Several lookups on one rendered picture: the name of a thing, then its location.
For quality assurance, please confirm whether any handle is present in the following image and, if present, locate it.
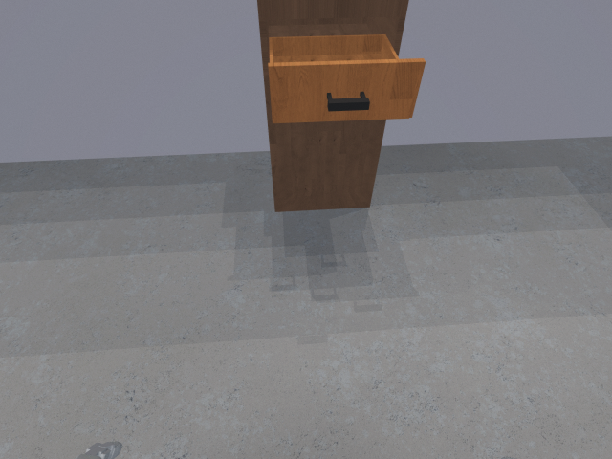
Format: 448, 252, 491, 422
327, 92, 370, 111

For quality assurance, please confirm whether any drawer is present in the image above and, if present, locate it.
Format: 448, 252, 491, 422
268, 34, 426, 123

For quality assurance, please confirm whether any cabinet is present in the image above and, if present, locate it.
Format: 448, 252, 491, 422
257, 0, 409, 212

